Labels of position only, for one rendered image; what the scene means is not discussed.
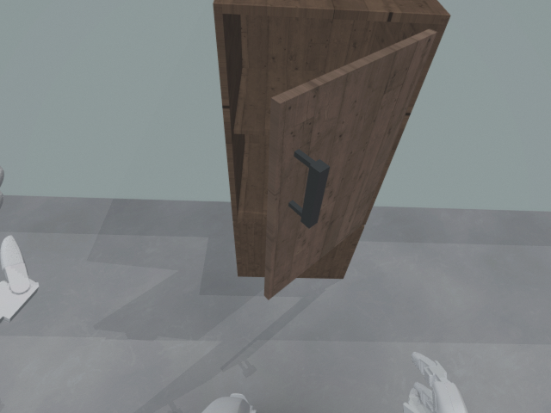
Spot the right robot hand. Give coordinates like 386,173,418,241
403,352,468,413

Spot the left robot hand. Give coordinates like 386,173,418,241
0,166,39,323

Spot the handle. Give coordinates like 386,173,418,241
288,149,330,229

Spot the robot left shin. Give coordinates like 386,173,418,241
230,393,248,403

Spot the cupboard door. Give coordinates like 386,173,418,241
264,29,438,300

